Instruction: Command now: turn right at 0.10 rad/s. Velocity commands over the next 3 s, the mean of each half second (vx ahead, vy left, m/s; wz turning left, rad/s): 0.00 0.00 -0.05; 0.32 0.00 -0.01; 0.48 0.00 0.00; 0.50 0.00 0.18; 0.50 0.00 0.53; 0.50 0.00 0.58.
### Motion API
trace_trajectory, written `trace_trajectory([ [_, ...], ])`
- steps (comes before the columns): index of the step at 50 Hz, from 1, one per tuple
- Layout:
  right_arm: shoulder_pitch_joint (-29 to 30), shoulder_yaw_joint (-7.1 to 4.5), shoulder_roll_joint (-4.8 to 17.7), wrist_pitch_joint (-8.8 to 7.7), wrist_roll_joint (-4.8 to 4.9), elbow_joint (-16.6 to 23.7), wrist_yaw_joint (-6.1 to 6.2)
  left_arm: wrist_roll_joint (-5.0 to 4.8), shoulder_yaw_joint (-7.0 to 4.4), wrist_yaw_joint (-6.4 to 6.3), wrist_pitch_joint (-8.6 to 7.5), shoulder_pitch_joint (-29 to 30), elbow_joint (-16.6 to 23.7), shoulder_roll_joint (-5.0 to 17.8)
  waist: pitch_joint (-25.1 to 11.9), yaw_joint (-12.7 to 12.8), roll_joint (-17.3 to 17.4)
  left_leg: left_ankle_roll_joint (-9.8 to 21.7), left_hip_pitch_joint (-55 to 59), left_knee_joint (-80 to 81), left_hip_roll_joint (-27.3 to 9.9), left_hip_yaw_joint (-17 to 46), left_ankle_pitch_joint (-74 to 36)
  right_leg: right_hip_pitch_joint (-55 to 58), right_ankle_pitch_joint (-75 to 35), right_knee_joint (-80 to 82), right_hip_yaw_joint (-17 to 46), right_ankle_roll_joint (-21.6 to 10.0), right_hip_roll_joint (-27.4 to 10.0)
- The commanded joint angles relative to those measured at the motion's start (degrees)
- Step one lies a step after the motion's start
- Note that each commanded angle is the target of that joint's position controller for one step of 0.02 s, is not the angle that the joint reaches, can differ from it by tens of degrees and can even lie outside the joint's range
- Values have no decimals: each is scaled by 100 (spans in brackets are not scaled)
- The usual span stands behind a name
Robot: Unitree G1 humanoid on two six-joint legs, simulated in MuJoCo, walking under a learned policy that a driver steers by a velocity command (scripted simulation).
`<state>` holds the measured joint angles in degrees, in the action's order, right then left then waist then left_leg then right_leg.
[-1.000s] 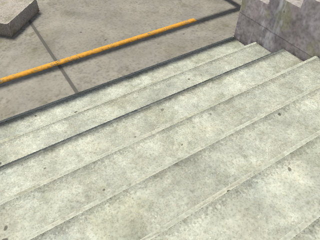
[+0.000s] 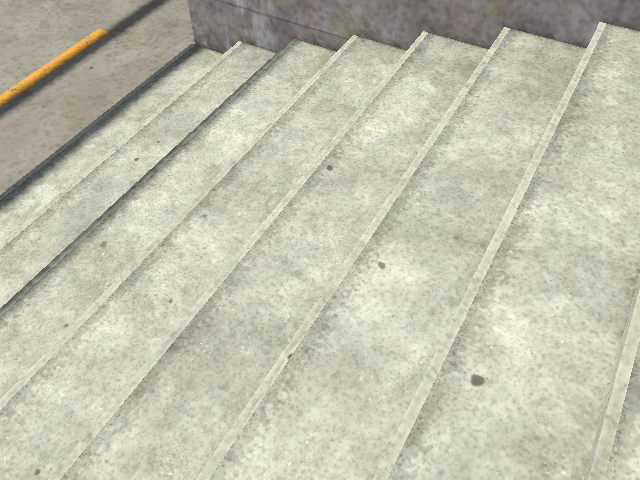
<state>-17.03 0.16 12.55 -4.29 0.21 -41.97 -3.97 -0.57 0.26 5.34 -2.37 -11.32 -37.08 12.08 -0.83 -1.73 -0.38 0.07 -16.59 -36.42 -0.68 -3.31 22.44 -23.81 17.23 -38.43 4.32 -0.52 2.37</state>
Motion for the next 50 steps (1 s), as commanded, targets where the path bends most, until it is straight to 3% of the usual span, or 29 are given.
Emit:
trace_trajectory([
  [1, 690, -183, 766, -176, 17, 593, -153, 48, -288, 2, 35, -358, 194, 934, -185, 306, 53, 208, -45, 834, -382, 613, -1445, 471, -794, 538, 169, 44, -249],
  [4, 500, -186, 688, -206, -34, 489, -125, -6, -236, -56, 43, -170, 196, 745, -225, 110, 56, 275, 492, 709, -362, 518, -1792, 161, -1051, 677, 243, -49, -265],
  [8, 726, -149, 516, -189, -21, 481, -160, 19, -222, -90, 63, -345, 17, 655, -193, 141, 75, 282, 770, 723, -304, 488, -2098, 56, -1060, 792, 217, 18, -285],
  [10, 799, -171, 539, -178, -32, 461, -175, 25, -228, -93, 83, -420, -70, 688, -206, 128, 67, 246, 919, 724, -265, 456, -2169, 8, -1053, 835, 196, 35, -291],
  [11, 533, -154, 404, 184, -108, 357, 96, 72, -215, -371, 158, 39, 64, 502, -919, -48, -64, 172, 1253, 749, -526, 456, -2412, 731, -1714, 918, 330, 63, -387],
  [12, 595, -136, 426, 358, -117, 368, 206, 54, -195, -497, 227, 138, 90, 494, -675, -17, -120, 126, 1127, 819, -450, 440, -2269, 772, -1856, 902, 349, 67, -386],
  [14, 813, -127, 429, 495, -112, 386, 288, 51, -214, -586, 334, 102, -10, 555, -230, 70, 4, 126, 912, 1010, -420, 471, -1927, 766, -1767, 994, 393, 82, -411],
  [17, 847, -126, 430, 510, -107, 291, 283, 56, -251, -612, 391, -92, -197, 653, 112, 158, 95, 134, 762, 1232, -426, 537, -1548, 809, -1472, 1183, 427, 100, -451],
  [23, 789, -153, 442, 412, -111, 31, 281, 58, -267, -639, 366, -138, -610, 646, 186, 199, 135, 174, 741, 1520, -449, 648, -1472, 1108, -1429, 1344, 401, 123, -472],
  [25, 612, -212, 554, 406, -125, -119, 266, 81, -267, -645, 378, -152, -780, 622, 147, 132, 304, 278, 775, 1816, -419, 768, -122, 1098, -639, 1173, 154, 75, -251],
  [27, 348, -362, 912, 470, -118, -231, 257, 197, -321, -613, 382, 4, -769, 717, 549, -12, 773, 646, 783, 2320, -795, 1399, 1590, 359, 396, 588, -378, -6, 42],
  [28, 168, -410, 992, 499, -107, -286, 260, 231, -341, -586, 366, 224, -690, 759, 849, -105, 819, 843, 811, 2579, -1068, 1729, 2093, -101, 558, 402, -556, -25, -2],
  [30, -82, -459, 1002, 483, -93, -390, 268, 230, -320, -540, 284, 600, -581, 645, 1151, -201, 791, 1106, 727, 2793, -1378, 2122, 2088, -318, 445, 221, -697, -61, -226],
  [34, 162, -520, 961, 389, -90, -413, 262, 175, -334, -476, 110, -87, -901, 540, 912, 261, 627, 1064, 294, 2409, -1148, 1639, 1152, 986, 194, 854, -812, -341, -176],
  [35, 347, -506, 884, 377, -97, -363, 267, 161, -375, -489, 74, -590, -1093, 624, 767, 522, 474, 960, -33, 2078, -949, 1377, 1043, 1633, 265, 1091, -659, -431, -181],
  [36, 591, -448, 675, 353, -108, -214, 251, 156, -462, -525, 44, -1152, -1313, 890, 637, 755, -103, 747, -638, 1353, -518, 868, 887, 2303, 906, 1434, 28, -624, -497],
  [37, 790, -376, 417, 321, -125, -49, 225, 144, -558, -582, 20, -1770, -1503, 1195, 530, 967, -982, 463, -1571, -108, 196, 34, 583, 3099, 1847, 2238, 1552, -1040, -1313],
  [38, 810, -426, 589, 323, -201, -7, 227, 160, -610, -590, 6, -2183, -1629, 1410, 564, 1137, -1308, 430, -2440, -1428, 431, 44, 1090, 3432, 1705, 2759, 2917, -1485, -2132],
  [39, 745, -470, 736, 312, -216, -56, 222, 171, -556, -609, -15, -1886, -1561, 1283, 719, 892, -573, 459, -2708, -1977, 185, 472, 963, 3235, 1453, 2744, 2729, -1562, -2135],
  [40, 575, -454, 677, 277, -164, -146, 188, 159, -520, -628, -41, -1503, -1475, 1156, 700, 654, -346, 454, -2566, -2039, 12, 585, 518, 2979, 1093, 2790, 2347, -1482, -1994],
  [41, 481, -441, 641, 248, -140, -212, 165, 162, -483, -647, -72, -1240, -1451, 1022, 664, 466, -309, 405, -2356, -1940, -137, 578, 129, 2798, 494, 2885, 1939, -1357, -1849],
  [42, 472, -441, 665, 236, -179, -290, 148, 160, -432, -664, -140, -1076, -1415, 866, 574, 416, -279, 305, -2026, -1857, -136, 451, -324, 2580, -305, 2957, 1392, -1272, -1606],
  [44, 382, -402, 566, 278, -280, -378, 118, 133, -390, -660, -208, -1134, -1546, 742, 346, 297, -431, 143, -1621, -1962, -60, 224, -680, 2355, -1736, 2837, 775, -1236, -1405],
  [45, 475, -430, 596, 280, -245, -353, 112, 117, -375, -656, -254, -1191, -1640, 711, 400, 244, -342, 55, -1625, -1749, -84, 314, -1210, 2277, -2016, 2779, 435, -1206, -1205],
  [46, 600, -431, 605, 298, -245, -334, 101, 149, -381, -657, -290, -1321, -1756, 739, 406, 246, -405, 58, -1727, -1837, -122, 333, -1597, 2316, -2405, 2665, 372, -1207, -1337],
  [48, 853, -380, 490, 327, -229, -244, 84, 102, -368, -634, -301, -1366, -1830, 702, 543, 211, -266, 44, -1618, -1182, -125, 260, -2229, 1968, -2251, 2599, 40, -1131, -1127],
  [49, 1137, -411, 542, 326, -250, -155, 77, 138, -380, -678, -333, -1553, -1975, 708, 671, 308, -490, 79, -1991, -1193, -270, 575, -2663, 2244, -2145, 2443, 229, -1113, -1315],
  [50, 1257, -412, 593, 323, -252, -91, 66, 141, -370, -695, -342, -1598, -2013, 674, 619, 326, -361, 107, -2161, -926, -323, 668, -2900, 2398, -1965, 2323, 245, -1107, -1348],
])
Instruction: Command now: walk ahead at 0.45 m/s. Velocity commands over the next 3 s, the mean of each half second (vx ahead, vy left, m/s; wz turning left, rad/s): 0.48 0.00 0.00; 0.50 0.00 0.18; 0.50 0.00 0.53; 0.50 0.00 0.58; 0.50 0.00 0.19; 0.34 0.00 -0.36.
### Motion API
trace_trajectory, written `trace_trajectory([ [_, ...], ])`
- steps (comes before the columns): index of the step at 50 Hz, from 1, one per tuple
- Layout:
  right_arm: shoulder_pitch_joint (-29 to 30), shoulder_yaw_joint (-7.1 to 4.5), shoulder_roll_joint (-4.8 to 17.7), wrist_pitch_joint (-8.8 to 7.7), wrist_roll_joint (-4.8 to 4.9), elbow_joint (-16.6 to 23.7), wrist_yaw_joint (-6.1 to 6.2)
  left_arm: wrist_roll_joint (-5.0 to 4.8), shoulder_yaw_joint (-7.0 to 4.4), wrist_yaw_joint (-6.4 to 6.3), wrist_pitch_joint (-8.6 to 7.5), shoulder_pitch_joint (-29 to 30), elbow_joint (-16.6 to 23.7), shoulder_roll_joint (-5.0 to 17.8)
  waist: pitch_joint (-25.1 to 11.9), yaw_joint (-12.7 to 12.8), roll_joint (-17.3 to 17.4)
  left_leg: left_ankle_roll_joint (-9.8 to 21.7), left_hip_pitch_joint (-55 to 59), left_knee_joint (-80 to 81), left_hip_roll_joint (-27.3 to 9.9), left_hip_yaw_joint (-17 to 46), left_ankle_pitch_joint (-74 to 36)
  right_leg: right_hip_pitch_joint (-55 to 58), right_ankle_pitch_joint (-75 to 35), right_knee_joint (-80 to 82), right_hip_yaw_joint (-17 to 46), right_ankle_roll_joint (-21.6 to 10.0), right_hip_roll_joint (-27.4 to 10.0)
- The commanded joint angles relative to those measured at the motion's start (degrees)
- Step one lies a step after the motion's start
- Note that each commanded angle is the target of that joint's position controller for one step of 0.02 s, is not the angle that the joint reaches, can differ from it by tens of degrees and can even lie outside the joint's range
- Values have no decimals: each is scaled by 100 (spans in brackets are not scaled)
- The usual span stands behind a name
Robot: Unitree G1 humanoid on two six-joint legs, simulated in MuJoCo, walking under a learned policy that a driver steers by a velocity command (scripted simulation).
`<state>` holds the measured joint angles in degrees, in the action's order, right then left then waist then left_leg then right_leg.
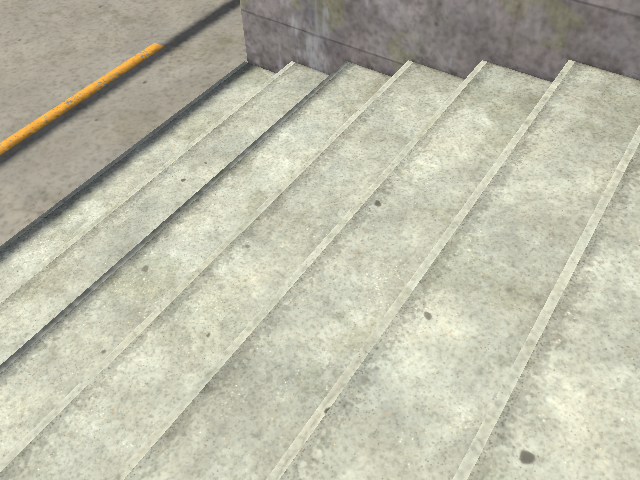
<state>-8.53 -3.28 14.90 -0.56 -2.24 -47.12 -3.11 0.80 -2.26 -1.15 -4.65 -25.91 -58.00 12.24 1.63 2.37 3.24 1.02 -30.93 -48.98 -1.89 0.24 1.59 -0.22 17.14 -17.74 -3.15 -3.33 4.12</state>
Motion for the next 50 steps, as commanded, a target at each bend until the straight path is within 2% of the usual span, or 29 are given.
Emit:
trace_trajectory([
  [1, 531, -63, 368, -68, -18, 461, -42, 12, -121, -55, -130, -96, 92, 657, 435, -73, -733, 47, -709, 643, -226, 324, -1082, -32, -1804, 147, 955, -799, -1508],
  [7, 1324, 28, 187, -77, 112, 623, -187, 130, -92, -188, -32, -266, 43, 559, 862, 346, -434, 182, 186, 2025, -405, 226, -2037, -1096, -27, -951, 1064, -746, -1382],
  [9, 1312, 13, 240, -120, 110, 532, -126, 176, -113, -199, 10, -425, 34, 581, 930, 528, -317, 198, 286, 2494, -437, 163, -1754, -831, -410, -1487, 1137, -728, -1326],
  [11, 651, -94, 434, -213, 67, 196, -2, 263, -143, -213, 86, -605, -47, 696, 657, 380, -19, 260, 957, 2890, -374, -9, -1220, -574, -1076, -2663, 1100, -748, -1251],
  [13, -1609, -257, 667, -279, -43, -688, 113, 140, -157, -152, 119, -608, -146, 738, -503, -572, 435, 300, 3669, 2685, -72, -628, -1403, -1594, -1123, -5510, 511, -613, -687],
  [14, -2427, -313, 1049, -318, -96, -869, 60, -42, -132, -136, 83, -1249, -285, 157, -1455, -548, 1494, 761, 5816, 762, -1297, 559, -3496, -3712, 3382, -8409, 247, -273, -76],
  [15, -3229, -359, 1181, -258, 161, -841, -34, -406, -174, -218, -47, -1159, -85, 510, -2651, -1145, 1332, 1499, 6705, 829, -2479, 2192, -2692, -4795, 3427, -10004, 799, -247, 167],
  [16, -2853, -460, 1542, -151, 180, -897, -11, -348, -142, -257, -139, -221, 315, 451, -2344, -1143, 1500, 1869, 6228, 2582, -2693, 3303, 967, -6113, 2347, -10170, 430, -202, -21],
  [17, -2185, -287, 797, -104, 88, -758, 138, -112, -138, -217, -116, 964, 460, 501, -839, -1093, 420, 1475, 4865, 3260, -2071, 2582, 2059, -6513, 1441, -9753, 14, -198, -390],
  [18, -1712, -206, 626, -177, -14, -688, 264, -43, -139, -130, -91, 1158, 583, 435, -537, -862, 552, 1496, 3919, 3196, -2108, 2485, 1297, -6169, 847, -9512, 99, -135, -549],
  [20, -1486, -25, 175, -316, 24, -846, 287, 175, -72, 9, 184, 912, 512, 114, -147, -239, -106, 1478, 2057, 3173, -1889, 1966, 177, -5175, 796, -8869, 330, -147, -848],
  [22, -1538, -44, 365, -429, 31, -977, 246, 187, 20, 50, 408, 991, 634, -143, 85, -55, 1, 1480, 1485, 3350, -1721, 1713, 75, -5282, 818, -8533, 302, -196, -851],
  [25, -1250, 132, 8, -545, 101, -1071, 297, 98, 114, 112, 343, 2014, 1196, -160, 678, 167, -73, 1063, 769, 3866, -902, 837, 961, -5347, -893, -5855, 208, -20, -934],
  [26, -1086, 136, 26, -583, 139, -997, 311, 175, 162, 174, 305, 1976, 1162, -162, 565, 204, -49, 955, 107, 4034, -588, 368, 900, -4086, -1981, -4586, 26, -29, -920],
  [27, -1079, 154, 23, -623, 248, -999, 311, 138, 166, 238, 272, 1878, 1077, -188, 329, 176, 68, 902, -288, 4212, -475, 71, 619, -2765, -2892, -3749, -36, -64, -824],
  [29, -1421, 91, 277, -644, 326, -1126, 317, -8, 149, 249, 296, 2219, 1114, -21, 394, -40, 120, 945, 623, 4562, -763, 212, 152, -2467, -2856, -2841, -50, -17, -781],
  [33, -2381, 8, 365, -439, 157, -1410, 413, -47, 90, 169, 193, 3016, 1347, 191, 691, -487, -143, 928, 3198, 4027, -1150, 383, -779, -3073, -1186, -1282, -209, -15, -607],
  [35, -2724, -27, 397, -333, 64, -1551, 447, -12, -30, 125, 53, 2260, 1100, 325, 300, -248, -133, 856, 3482, 2643, -1064, 264, -1886, -2004, -490, -802, -254, -130, -298],
  [36, -3259, 80, 248, -478, -673, -1789, 32, 146, 22, 299, -10, 1533, 974, 335, -680, 64, -570, 982, 3295, 1969, -968, 549, -2576, -608, -2532, -1190, 547, -784, -886],
  [37, -3189, 76, -13, -564, -523, -1486, -103, 320, -105, 362, -42, 498, 760, 723, -1901, 227, -1144, 672, 1974, 415, -138, 215, -636, 1708, -3207, -1790, 1112, -1596, -1524],
  [38, -3153, 222, -422, -628, -387, -1259, -226, 399, -92, 432, -30, -852, 392, 778, -2623, 610, -2030, 286, -331, -1585, 805, 268, 3444, 3462, -1284, -543, 4189, -2631, -2931],
  [39, -1670, -21, 207, -653, -135, -1049, -203, 581, -206, 381, -67, -952, 110, 621, -633, 978, -886, 499, -1647, -2342, 479, 1005, 2886, 2099, 653, 111, 3891, -1722, -2522],
  [40, -1359, 21, 40, -642, -23, -976, -83, 385, -236, 338, -113, -87, 255, 622, 179, 609, -791, 634, -1551, -2419, 187, 972, 2143, 732, 850, 357, 2886, -1324, -2388],
  [41, -1388, -15, 93, -625, -57, -985, 51, 265, -150, 285, -100, 469, 358, 334, 152, 330, -584, 624, -1059, -2233, -56, 968, 1691, 120, 232, 635, 2459, -1271, -2335],
  [42, -1393, 24, -138, -602, -113, -1015, 119, 224, -16, 250, -102, 634, 338, -55, 77, 86, -434, 676, -701, -1963, -219, 1074, 1188, -245, -601, 778, 1939, -1177, -2236],
  [43, -1482, 70, -359, -551, -120, -1061, 102, 297, 49, 229, -101, 780, 370, -293, 89, -112, -394, 615, -420, -1896, -350, 1087, 883, -629, -1263, 887, 1528, -1073, -2194],
  [47, -1512, 60, -597, -499, -176, -1094, -239, 517, 57, 184, -219, 604, 301, -357, 38, -342, -572, 494, -194, -1555, -205, 646, -253, -1278, -2020, 797, 67, -863, -1539],
  [48, -1184, 63, -567, -514, -169, -937, -252, 586, 138, 156, -269, 527, 206, -502, 86, -313, -458, 519, -358, -960, -321, 799, -647, -1307, -2028, 806, -42, -852, -1590],
  [50, -592, 63, -410, -506, -126, -651, -197, 631, 176, 166, -334, -76, -127, -380, 143, -203, -466, 418, -472, 5, -389, 817, -1515, -1164, -2327, 644, -238, -976, -1690],
])
Over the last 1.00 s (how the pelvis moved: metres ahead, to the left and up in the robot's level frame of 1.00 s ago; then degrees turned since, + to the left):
0.13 0.01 0.02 1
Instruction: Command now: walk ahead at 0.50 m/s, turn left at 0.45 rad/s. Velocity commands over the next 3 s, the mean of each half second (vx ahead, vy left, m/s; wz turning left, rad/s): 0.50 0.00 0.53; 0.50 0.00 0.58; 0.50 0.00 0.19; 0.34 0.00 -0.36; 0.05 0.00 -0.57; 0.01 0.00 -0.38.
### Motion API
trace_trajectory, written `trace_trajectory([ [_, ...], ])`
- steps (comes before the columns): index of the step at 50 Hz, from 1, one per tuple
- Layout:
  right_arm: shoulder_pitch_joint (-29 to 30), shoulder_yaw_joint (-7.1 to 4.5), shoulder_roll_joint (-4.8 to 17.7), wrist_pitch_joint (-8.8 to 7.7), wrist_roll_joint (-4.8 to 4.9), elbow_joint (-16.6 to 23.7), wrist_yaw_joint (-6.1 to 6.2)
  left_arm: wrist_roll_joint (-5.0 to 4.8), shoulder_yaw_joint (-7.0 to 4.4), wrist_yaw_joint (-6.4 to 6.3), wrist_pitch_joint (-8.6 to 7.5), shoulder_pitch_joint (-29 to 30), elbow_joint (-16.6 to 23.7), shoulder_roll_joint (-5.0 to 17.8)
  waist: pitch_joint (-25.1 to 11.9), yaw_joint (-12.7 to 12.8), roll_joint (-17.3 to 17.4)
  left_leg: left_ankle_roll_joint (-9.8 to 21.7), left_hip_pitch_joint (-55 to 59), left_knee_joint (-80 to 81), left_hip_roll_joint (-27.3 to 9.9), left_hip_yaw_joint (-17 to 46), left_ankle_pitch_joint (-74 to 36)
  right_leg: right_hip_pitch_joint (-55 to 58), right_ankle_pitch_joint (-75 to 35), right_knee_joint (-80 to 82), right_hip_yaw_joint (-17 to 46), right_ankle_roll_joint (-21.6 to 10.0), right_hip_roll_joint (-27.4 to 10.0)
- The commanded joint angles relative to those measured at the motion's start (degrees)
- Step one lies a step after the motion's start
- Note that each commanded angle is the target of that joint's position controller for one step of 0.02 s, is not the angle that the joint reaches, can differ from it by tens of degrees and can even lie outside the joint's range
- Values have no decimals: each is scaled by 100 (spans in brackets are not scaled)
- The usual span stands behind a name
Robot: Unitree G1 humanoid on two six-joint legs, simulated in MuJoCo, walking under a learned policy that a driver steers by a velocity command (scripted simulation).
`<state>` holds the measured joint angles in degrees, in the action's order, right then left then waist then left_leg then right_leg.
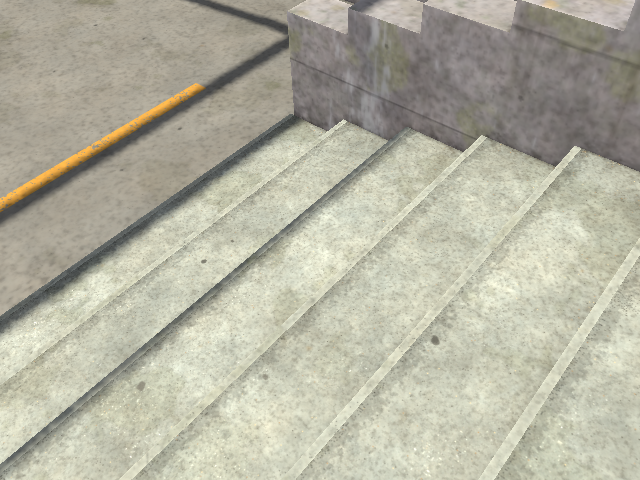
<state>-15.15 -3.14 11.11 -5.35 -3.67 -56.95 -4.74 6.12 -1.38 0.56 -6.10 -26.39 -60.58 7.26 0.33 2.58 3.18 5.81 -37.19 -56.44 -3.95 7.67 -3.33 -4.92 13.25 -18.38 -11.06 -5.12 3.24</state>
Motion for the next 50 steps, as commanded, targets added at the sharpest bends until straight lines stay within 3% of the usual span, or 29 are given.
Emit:
trace_trajectory([
  [1, 252, 49, -14, -19, 51, 390, 5, 100, 102, 25, -185, -373, -23, 200, 274, -181, -493, -142, 171, 1055, -178, 64, -1359, -556, -2196, 622, 495, -854, -1655],
  [5, 571, 59, 91, 160, 75, 548, 163, 57, 178, 125, -271, -916, -288, 248, 581, -203, -514, -260, -538, 1595, -218, 238, -1623, 383, -2891, 416, 552, -793, -1932],
  [10, 1276, 46, 43, 225, 118, 771, 138, 8, 224, -12, -215, -1364, -521, 207, 875, -87, -399, -225, -992, 2008, -266, 14, -1211, 1315, -3094, 364, 198, -387, -1944],
  [11, 1626, -9, 293, 339, 268, 1001, 154, -775, -1, -272, -142, -360, -105, 563, 1645, -185, -812, -213, -309, 2156, 138, -978, -1765, -113, -1566, -150, -530, 65, -1281],
  [12, 2021, 48, 132, 369, 226, 1095, 77, -825, 63, -362, -94, -793, -154, 356, 1499, 188, -478, -138, 346, 2447, 170, -1148, -2265, -514, -926, -270, -503, 107, -1273],
  [14, 2259, 101, -99, 445, 186, 1269, -30, -622, 29, -515, 6, -1135, -274, 355, 1574, 404, -573, -106, 568, 2893, 238, -1318, -2141, -345, -790, -636, -424, 144, -1376],
  [16, 1957, 74, 10, 421, 20, 1193, 67, -534, -89, -558, 91, -1190, -281, 658, 1315, 440, -568, 28, 614, 3323, 504, -1610, -1491, 449, -2366, -1699, -431, 106, -1496],
  [19, -204, -137, 465, 240, 45, 303, 286, -470, -133, -608, 270, -1169, -251, 769, -138, -371, -496, 404, 2570, 4006, 532, -1556, -1538, 692, -2959, -5239, -371, 65, -1639],
  [20, -737, -310, 905, 152, 44, 100, 350, -587, -217, -545, 244, -931, -175, 721, -594, -758, 274, 746, 4189, 4035, -1, -995, -3081, -694, -175, -7577, -525, 237, -1006],
  [21, -2804, -347, 1562, 103, 25, -394, 364, 912, 683, 638, 209, -3835, -1068, -779, -4356, -359, 964, 2549, 9825, 738, -1388, 591, -6191, -2876, 2581, -8829, 1033, 770, -1353],
  [22, -3672, -447, 1476, 137, -173, -769, 295, 180, 283, 834, 108, -2078, -367, 422, -3284, -1595, 86, 2504, 9703, 1224, -1602, 1313, -6002, -4555, 3057, -9646, 1381, 998, -839],
  [23, -3007, -500, 1511, 66, -137, -652, 307, -307, 189, 764, -136, 335, 787, 854, -1743, -1780, 210, 2121, 8956, 2058, -1690, 1637, -3620, -6915, 3071, -9383, 1474, 1109, -761],
  [24, -2279, -382, 1171, 14, -23, -568, 244, -391, 96, 565, -186, 1082, 1044, 1121, -768, -1489, -667, 1624, 7441, 2666, -1505, 1494, -2027, -7046, 2730, -8854, 1454, 978, -1042],
  [25, -1513, -295, 948, -23, -92, -436, 131, -185, -8, 355, -202, 519, 906, 1402, -352, -830, -832, 1551, 5340, 2785, -1453, 1078, -2598, -5950, 2098, -8201, 1474, 1008, -1344],
  [26, -1168, -173, 744, -49, -154, -322, 12, -266, -21, 225, -115, 409, 878, 1301, 79, -296, -647, 1490, 3514, 3116, -1444, 890, -2753, -5031, 1747, -7882, 1325, 950, -1453],
  [28, -249, -85, 707, -188, 31, 131, -28, -314, 239, 58, 137, 476, 1110, 387, 392, 184, -312, 1331, 852, 3759, -901, 950, -676, -3957, 925, -7512, 1423, 713, -1485],
  [30, -16, 74, 369, -369, 47, 381, 71, -76, 345, 82, 86, 496, 1098, 278, 458, 79, -593, 1273, 130, 3915, -347, 571, -255, -3747, -1082, -5479, 1620, 507, -1484],
  [32, -308, 122, 615, -446, 94, 299, 121, -107, 310, 117, 107, 1162, 1286, 523, 285, -90, -142, 1130, -398, 3926, 138, 238, -425, -2294, -2288, -3800, 1190, 485, -1214],
  [36, -1329, 14, 991, -303, 66, 113, -66, -126, 308, 143, 294, 2324, 1745, 811, 332, -456, -109, 1226, 1413, 3466, -187, 1008, -455, -2548, -1488, -2549, 1027, 718, -726],
  [37, -1399, 22, 931, -265, -110, 45, -103, -102, 329, 113, 287, 2280, 1753, 789, 304, -384, 13, 1259, 1924, 3220, -452, 1378, -542, -2767, -1611, -2875, 1316, 701, -811],
  [40, -1305, -49, 817, -224, -133, 92, 24, -119, 226, -21, 204, 2465, 1831, 1160, 229, -379, -21, 1111, 3336, 2725, -788, 1919, -765, -3286, -372, -2254, 1475, 429, -766],
  [41, -906, -69, 839, -208, -134, 218, 40, -203, 184, -50, 145, 2052, 1745, 1177, 87, -57, -119, 943, 2886, 2407, -555, 1742, -1193, -2141, -361, -1779, 1266, 232, -585],
  [42, -594, -42, 756, -225, -263, 438, -4, -254, 24, -90, 3, 663, 1303, 1394, -318, 486, -333, 701, 1574, 1366, 4, 1410, -1656, 89, -743, -2332, 917, 27, -324],
  [43, -1037, 71, 223, -300, -231, 519, -106, -426, -77, -111, -108, -338, 1091, 1751, -1520, 578, -1252, 258, 470, -388, 789, 748, -356, 2237, -1942, -1893, 2294, -1160, -1399],
  [44, -1524, 195, -187, -306, -105, 588, -107, -303, 10, 22, -118, -498, 1144, 1623, -2106, 465, -2070, -24, -966, -2137, 1533, 390, 3988, 3023, -2042, -741, 4843, -2385, -2792],
  [45, -696, 42, 446, -242, 1, 745, -3, -58, -37, 95, -148, -199, 1066, 1421, -383, 570, -966, 6, -2084, -2478, 1083, 503, 3467, 1659, -495, -99, 4940, -1941, -2805],
  [46, -515, 18, 498, -131, 44, 664, 176, -197, -9, 124, -124, 521, 1206, 1203, 218, 266, -603, 19, -1873, -2394, 675, 438, 2665, 496, 268, 164, 4136, -1630, -2630],
  [48, -642, 87, 261, 54, -167, 494, 332, -355, 255, 46, -59, 1141, 1277, 334, 51, -147, -508, -119, -757, -1584, 14, 422, 1898, -500, 356, 575, 3194, -1227, -2254],
  [50, -647, 185, -60, 138, -200, 528, 233, -270, 182, -100, -57, 1030, 1068, 479, 153, -266, -500, -320, -137, -1302, 36, -9, 1777, -1025, 91, 825, 2225, -957, -1786],
])
Over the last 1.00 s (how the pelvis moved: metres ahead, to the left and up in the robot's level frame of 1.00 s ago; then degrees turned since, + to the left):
0.55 0.03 -0.12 6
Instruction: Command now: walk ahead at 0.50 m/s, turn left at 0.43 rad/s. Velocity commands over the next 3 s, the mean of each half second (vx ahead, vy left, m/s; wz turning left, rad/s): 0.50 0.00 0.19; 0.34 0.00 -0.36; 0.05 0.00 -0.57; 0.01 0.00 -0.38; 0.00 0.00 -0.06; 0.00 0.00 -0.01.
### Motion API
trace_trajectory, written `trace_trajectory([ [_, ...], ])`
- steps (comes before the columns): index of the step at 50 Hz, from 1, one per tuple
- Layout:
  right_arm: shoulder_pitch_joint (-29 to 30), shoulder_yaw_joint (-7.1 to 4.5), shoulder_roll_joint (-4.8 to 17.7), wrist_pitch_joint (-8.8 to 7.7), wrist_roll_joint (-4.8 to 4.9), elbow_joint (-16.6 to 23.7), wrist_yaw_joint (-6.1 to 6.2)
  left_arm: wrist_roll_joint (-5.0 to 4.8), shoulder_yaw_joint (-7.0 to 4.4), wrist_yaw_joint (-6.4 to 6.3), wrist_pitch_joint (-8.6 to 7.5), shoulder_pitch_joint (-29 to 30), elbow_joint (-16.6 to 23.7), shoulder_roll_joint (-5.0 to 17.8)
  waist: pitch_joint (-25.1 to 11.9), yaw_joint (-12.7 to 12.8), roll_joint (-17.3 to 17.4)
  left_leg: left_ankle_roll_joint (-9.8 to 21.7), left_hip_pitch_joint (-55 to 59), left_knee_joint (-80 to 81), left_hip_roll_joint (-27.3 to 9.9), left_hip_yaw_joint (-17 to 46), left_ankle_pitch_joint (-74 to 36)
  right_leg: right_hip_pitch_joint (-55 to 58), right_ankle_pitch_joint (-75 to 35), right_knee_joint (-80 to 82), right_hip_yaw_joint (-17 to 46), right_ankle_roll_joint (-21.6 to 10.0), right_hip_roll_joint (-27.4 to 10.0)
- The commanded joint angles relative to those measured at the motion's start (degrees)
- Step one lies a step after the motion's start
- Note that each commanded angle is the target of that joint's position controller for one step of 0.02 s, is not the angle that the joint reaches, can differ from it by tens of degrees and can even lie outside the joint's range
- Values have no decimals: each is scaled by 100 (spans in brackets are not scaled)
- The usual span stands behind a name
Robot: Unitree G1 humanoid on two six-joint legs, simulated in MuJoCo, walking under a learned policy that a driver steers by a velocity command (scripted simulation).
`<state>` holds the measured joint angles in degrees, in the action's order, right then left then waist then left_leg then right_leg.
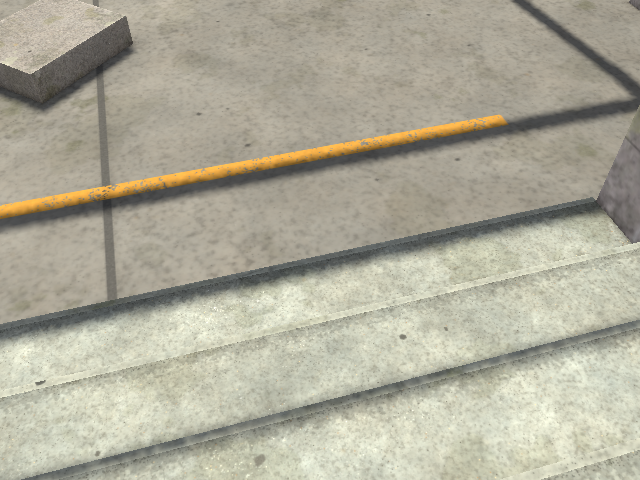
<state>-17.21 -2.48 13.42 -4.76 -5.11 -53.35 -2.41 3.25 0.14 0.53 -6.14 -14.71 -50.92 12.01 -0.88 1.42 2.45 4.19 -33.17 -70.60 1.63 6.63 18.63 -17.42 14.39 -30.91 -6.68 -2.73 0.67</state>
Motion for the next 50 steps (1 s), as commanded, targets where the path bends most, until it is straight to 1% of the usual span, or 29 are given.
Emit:
trace_trajectory([
  [1, -542, 137, -283, 87, -27, 122, -115, 141, -14, -117, -66, -282, -46, 57, 323, -131, -419, -110, -490, 232, -546, 115, -1120, 120, -322, 1986, 1401, -1082, -1413],
  [3, -30, 90, -69, 56, -59, 277, -247, 323, 59, -129, -184, -582, -266, -136, 264, 76, -391, -60, -793, 1426, -631, 188, -2785, 363, -617, 1541, 865, -981, -1156],
  [5, 587, 46, 120, 60, -16, 528, -170, 261, 62, -69, -250, -1313, -691, 2, 209, 320, -413, -158, -953, 2556, -653, 193, -3659, 671, -293, 1253, 867, -1135, -1277],
  [9, 799, 111, 48, 239, -36, 737, -59, 221, 169, 217, -247, -1566, -903, 66, 611, 126, -591, -213, -22, 3171, -689, -140, -3783, -219, 134, 1095, 1131, -1184, -1554],
  [14, 1580, 220, -14, 290, -57, 1022, -51, 130, 180, 62, -166, -2172, -1075, 162, 1006, 539, -512, -308, 86, 4108, -741, -312, -3028, 264, 913, 223, 1375, -988, -1695],
  [18, 1818, 225, 86, 185, -16, 848, -7, 6, 25, -78, 84, -2323, -1169, 447, 990, 719, -438, -298, 965, 5148, -683, -553, -2629, 384, 978, -538, 1526, -725, -1738],
  [20, 862, 33, 419, 46, 172, 434, 19, 86, -124, 81, 291, -2177, -1223, 798, 595, 212, -74, -128, 2647, 6079, -448, -1039, -3469, 197, 434, -1750, 1078, -497, -1362],
  [21, -245, -203, 869, -35, 155, 145, 19, 357, -78, 266, 305, -2444, -1358, 579, 16, -245, 144, 241, 4400, 5420, -586, -1068, -4184, -605, -265, -3079, 562, -148, -1031],
  [22, -1815, -391, 1455, 13, 40, -256, -10, 345, 199, 484, 267, -3411, -1529, -588, -1794, -384, 1238, 1609, 7259, 3242, -1849, -94, -7697, -2096, 2491, -5863, 147, 350, -458],
  [23, -3011, -407, 1312, 38, -96, -524, -108, -13, 150, 637, 104, -2692, -1114, -292, -2212, -1128, 873, 2204, 7952, 3574, -2577, 1053, -7119, -3369, 3356, -7517, 601, 378, -14],
  [24, -2600, -523, 1294, 51, -84, -566, -20, -243, 29, 642, -52, -1242, -533, 57, -661, -1326, 448, 1811, 7031, 4356, -2714, 1344, -4198, -5024, 2777, -7367, 848, 208, -336],
  [25, -1723, -420, 1051, 32, 36, -458, -13, -216, -96, 494, -131, -538, -354, 372, 201, -987, 56, 1503, 5377, 4887, -2540, 1245, -2085, -4936, 1949, -6925, 874, 67, -723],
  [26, -1028, -200, 419, 28, 71, -210, -24, -90, -162, 371, -151, -699, -410, 388, 220, -571, -183, 1421, 4162, 5092, -2297, 783, -1691, -4141, 1231, -6233, 1037, -89, -922],
  [27, -558, 55, -238, -63, 38, -51, 3, 62, -83, 264, -153, -838, -423, 38, 464, -120, -354, 1197, 2982, 5387, -2047, 351, -2053, -3264, -163, -4720, 1435, -278, -1221],
  [28, -517, 94, -227, -111, 10, -70, 41, 181, -9, 246, -91, -763, -386, -323, 838, -20, -61, 1182, 2302, 5606, -1957, 234, -2220, -2950, -503, -4378, 1375, -340, -1252],
  [29, -555, 123, -330, -184, 127, -81, 120, 210, -30, 277, -38, -707, -409, -354, 724, -74, -358, 1302, 2077, 5940, -1855, 41, -2042, -2735, -1155, -3398, 1368, -320, -1201],
  [30, -637, 111, -172, -228, 185, -127, 153, 192, -47, 309, 26, -650, -345, -369, 620, -37, -199, 1367, 2136, 6020, -1828, -36, -2159, -2591, -1329, -2918, 1240, -271, -1130],
  [33, -774, 125, -42, -276, -54, -359, 76, 213, -45, 427, 157, -644, -172, -241, 534, 123, -167, 1347, 2212, 5700, -1907, -374, -3168, -2529, -1973, -2401, 1371, -195, -1106],
  [34, -666, 118, 16, -274, -65, -314, 70, 200, -28, 479, 151, -673, -165, -228, 551, 142, -290, 1228, 2065, 5453, -1749, -680, -3425, -2403, -2368, -2340, 1231, -168, -1025],
  [35, -652, 181, -136, -297, -135, -408, 122, 142, 9, 489, 113, -357, -14, -184, 623, 71, -435, 1021, 2367, 5206, -1769, -706, -3314, -2766, -3019, -1915, 1596, -93, -1221],
  [36, -878, 207, -140, -313, -17, -390, 205, 140, -41, 491, 89, -46, 75, -18, 613, -132, -465, 920, 2729, 5018, -1561, -939, -3190, -3014, -3593, -1383, 1311, -27, -1081],
  [38, -1098, 326, -247, -334, -33, -494, 291, 72, -10, 486, 95, 562, 272, 57, 732, -220, -259, 611, 2358, 4699, -1344, -1136, -2635, -2596, -4461, -757, 1269, -42, -1138],
  [39, -1198, 311, -85, -329, 8, -502, 300, 65, -29, 487, 129, 771, 327, 159, 698, -294, -268, 560, 1954, 4628, -1188, -1352, -2251, -1990, -4501, -516, 927, -81, -955],
  [42, -1570, 290, 42, -299, 59, -601, 313, 161, -77, 476, 235, 1388, 521, 393, 1061, -547, -160, 508, 2287, 4248, -1456, -1159, -1618, -1928, -3671, -4, 700, -76, -911],
  [45, -2211, 215, 65, -100, 180, -884, 484, 219, -1, 441, 287, 1893, 486, 254, 1242, -1010, -337, 370, 3555, 3725, -1734, -883, -1429, -2423, -3370, 1311, 592, -16, -1011],
  [47, -2223, 145, 190, -3, 90, -901, 470, 150, -113, 321, 230, 1515, 282, 427, 900, -857, -384, 207, 3459, 3221, -1660, -985, -1755, -1292, -3449, 1454, 306, -179, -754],
  [48, -1952, 91, 352, -6, 23, -764, 354, 59, -330, 231, 121, 663, 67, 836, 368, -428, -628, -41, 2971, 2373, -1292, -1348, -1871, 229, -3935, 1373, 5, -405, -495],
  [49, -1894, 137, 241, 18, -2, -485, 188, 55, -544, 131, 30, -151, 18, 1372, -732, -74, -992, -464, 1799, 1108, -858, -1725, -845, 2629, -5796, 415, 70, -870, -716],
  [50, -2372, 350, -578, 22, 31, -114, 78, 84, -687, 82, 94, -1150, -126, 1905, -2797, -45, -1951, -1126, 319, -575, -437, -1772, 2105, 5729, -7945, -793, 1659, -2291, -2095],
])
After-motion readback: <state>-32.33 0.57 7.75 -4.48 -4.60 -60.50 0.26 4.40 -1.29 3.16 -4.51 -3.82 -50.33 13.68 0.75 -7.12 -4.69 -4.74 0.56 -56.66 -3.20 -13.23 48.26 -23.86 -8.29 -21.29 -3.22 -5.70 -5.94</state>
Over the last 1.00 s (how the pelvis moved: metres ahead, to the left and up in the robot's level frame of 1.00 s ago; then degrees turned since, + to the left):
0.51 0.09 -0.13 35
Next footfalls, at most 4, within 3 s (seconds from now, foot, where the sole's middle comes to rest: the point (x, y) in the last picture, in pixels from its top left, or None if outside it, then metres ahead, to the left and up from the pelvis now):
0.42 left None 0.28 0.18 -0.89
0.98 right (389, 471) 0.64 -0.11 -1.00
1.42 left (291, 465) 0.65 0.13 -1.00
2.04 right None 0.49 -0.06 -0.89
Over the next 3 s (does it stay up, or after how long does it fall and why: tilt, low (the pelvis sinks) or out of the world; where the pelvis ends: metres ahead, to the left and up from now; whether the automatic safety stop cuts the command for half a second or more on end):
stays up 0.44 0.04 -0.21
